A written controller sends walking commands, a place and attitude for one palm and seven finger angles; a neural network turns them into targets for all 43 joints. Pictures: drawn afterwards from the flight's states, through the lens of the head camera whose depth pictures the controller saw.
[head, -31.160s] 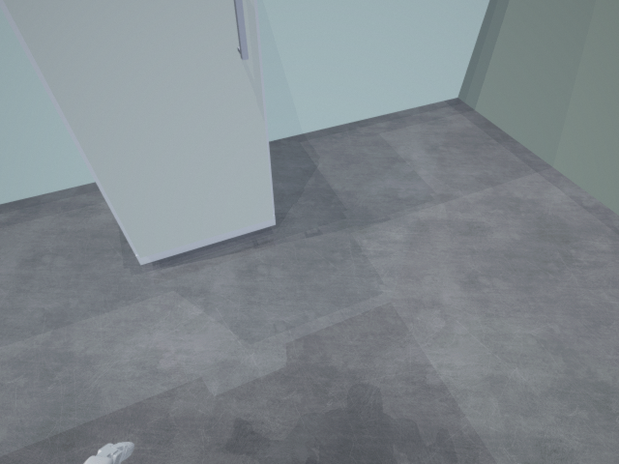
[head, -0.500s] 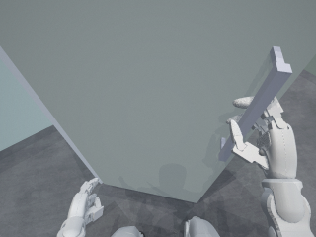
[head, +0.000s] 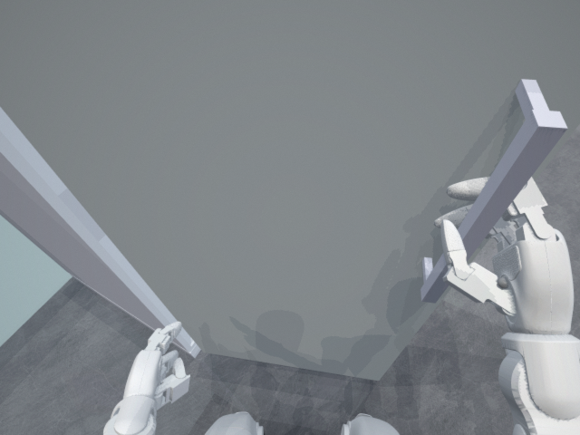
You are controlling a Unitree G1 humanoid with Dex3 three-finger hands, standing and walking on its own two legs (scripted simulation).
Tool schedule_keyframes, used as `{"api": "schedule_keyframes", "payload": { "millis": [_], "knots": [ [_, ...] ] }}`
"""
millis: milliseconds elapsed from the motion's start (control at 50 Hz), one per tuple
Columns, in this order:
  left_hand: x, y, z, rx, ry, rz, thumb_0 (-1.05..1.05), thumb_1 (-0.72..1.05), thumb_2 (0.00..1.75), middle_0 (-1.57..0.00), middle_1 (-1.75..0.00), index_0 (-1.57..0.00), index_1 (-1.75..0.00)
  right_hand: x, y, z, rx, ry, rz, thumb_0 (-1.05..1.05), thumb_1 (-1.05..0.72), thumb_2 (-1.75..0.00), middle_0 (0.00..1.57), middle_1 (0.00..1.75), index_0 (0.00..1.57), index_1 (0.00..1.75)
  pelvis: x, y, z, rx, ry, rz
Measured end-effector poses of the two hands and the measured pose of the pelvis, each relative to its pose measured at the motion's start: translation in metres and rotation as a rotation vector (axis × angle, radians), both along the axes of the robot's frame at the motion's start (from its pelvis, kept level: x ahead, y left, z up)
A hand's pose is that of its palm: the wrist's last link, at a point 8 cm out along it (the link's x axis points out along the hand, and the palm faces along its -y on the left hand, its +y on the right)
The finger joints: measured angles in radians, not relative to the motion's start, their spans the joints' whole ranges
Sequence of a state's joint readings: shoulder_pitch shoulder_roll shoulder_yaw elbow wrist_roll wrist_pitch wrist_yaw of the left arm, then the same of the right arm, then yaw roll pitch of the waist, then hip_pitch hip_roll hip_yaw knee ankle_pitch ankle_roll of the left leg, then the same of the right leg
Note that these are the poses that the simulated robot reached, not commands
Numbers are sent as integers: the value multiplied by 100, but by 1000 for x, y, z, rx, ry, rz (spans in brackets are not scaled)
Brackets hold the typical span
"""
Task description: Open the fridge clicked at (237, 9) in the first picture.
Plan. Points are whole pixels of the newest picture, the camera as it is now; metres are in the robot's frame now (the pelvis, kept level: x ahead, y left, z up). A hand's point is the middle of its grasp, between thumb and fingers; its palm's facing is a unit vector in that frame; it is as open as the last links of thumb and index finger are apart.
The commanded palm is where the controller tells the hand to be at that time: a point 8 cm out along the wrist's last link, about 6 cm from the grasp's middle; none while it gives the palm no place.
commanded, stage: walk backward, drawing the door open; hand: right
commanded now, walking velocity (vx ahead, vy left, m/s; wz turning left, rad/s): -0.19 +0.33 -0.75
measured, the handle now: (465, 220) +0.31 -0.15 +0.18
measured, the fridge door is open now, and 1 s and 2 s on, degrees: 69 80 77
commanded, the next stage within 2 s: stop walking and hold the door back in 0.18 s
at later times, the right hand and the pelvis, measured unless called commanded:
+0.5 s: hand (411, 401) +0.14 -0.07 +0.18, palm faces +0.49 +0.84 -0.24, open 5.9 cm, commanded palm +0.13 -0.13 +0.16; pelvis -0.08 +0.18 +0.02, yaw -20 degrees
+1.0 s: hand (426, 328) +0.20 -0.09 +0.18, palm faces +0.52 +0.82 -0.24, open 5.2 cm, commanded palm +0.16 -0.15 +0.16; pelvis -0.16 +0.23 +0.00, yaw -22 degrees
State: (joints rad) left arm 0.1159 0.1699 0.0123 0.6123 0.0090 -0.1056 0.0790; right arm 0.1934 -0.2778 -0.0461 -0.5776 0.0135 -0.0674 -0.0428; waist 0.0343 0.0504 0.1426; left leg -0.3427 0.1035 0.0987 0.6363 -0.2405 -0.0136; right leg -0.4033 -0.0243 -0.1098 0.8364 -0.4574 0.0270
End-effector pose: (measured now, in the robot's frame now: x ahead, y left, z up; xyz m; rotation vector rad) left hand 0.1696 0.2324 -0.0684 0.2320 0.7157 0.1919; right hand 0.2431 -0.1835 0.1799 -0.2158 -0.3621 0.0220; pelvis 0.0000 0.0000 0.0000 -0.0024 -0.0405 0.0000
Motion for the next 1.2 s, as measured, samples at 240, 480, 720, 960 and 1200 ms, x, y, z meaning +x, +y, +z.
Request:
{"api": "schedule_keyframes", "payload": {
  "millis": [240, 480, 720, 960, 1200],
  "knots": [
    [-29, 37, -3, -43, 105, -277, 1, 91, 90, -21, -30, -20, -30, -92, 36, 3, -19, 55, -271, -4, -66, -80, 47, 140, 28, 131, -45, 100, 17, 95, -3, -200],
    [-5, 107, 4, 12, 40, -402, 1, 91, 90, -21, -30, -20, -30, -144, 73, 3, -10, 64, -526, -3, -66, -84, 51, 141, 36, 137, -75, 177, 20, -57, 5, -340],
    [-59, 140, 11, 63, 15, -398, 1, 91, 90, -20, -30, -20, -30, -128, 66, 6, 34, 112, -505, -3, -68, -82, 48, 140, 41, 139, -142, 196, 11, -27, 14, -375],
    [-174, 180, -69, -28, 383, -349, 0, 92, 90, -21, -30, -21, -30, -95, 59, 13, 37, 266, -600, -5, -70, -82, 46, 140, 44, 140, -156, 230, -3, -20, -7, -395],
    [-173, 245, -27, 93, 297, -200, 1, 91, 90, -20, -30, -20, -30, -63, 48, 11, 118, 311, -586, -6, -72, -81, 46, 140, 45, 140, -148, 221, 20, -74, 8, -368]
  ]
}}
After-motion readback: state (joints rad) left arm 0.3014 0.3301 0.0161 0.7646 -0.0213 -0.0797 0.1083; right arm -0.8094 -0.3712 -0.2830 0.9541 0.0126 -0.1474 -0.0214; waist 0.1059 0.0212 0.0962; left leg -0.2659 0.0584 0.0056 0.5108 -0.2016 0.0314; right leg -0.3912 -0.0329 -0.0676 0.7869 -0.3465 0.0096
